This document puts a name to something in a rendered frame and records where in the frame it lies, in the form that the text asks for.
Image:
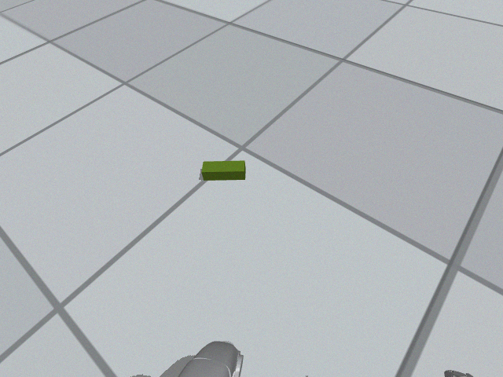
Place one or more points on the carton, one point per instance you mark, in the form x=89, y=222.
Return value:
x=223, y=170

